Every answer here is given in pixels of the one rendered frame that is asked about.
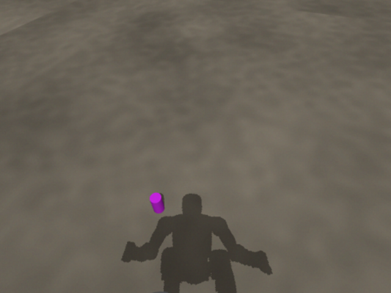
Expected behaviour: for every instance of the can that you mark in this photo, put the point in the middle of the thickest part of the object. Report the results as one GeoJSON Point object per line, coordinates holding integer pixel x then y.
{"type": "Point", "coordinates": [157, 202]}

